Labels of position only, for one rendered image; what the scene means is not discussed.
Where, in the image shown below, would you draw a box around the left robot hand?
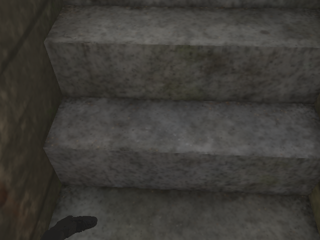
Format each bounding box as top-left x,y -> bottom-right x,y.
40,215 -> 98,240

